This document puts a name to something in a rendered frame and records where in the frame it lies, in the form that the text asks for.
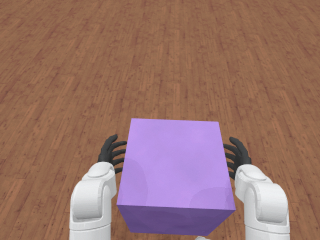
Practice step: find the left robot hand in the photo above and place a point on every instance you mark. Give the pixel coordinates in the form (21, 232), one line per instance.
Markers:
(107, 154)

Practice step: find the carton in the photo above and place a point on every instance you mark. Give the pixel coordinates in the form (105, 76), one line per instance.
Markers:
(175, 178)

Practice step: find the right robot hand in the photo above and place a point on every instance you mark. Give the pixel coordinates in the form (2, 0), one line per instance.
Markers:
(240, 158)

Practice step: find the right robot forearm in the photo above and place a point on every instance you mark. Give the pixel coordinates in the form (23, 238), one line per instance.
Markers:
(266, 212)

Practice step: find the left robot forearm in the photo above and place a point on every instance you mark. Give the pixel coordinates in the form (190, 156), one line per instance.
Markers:
(91, 204)

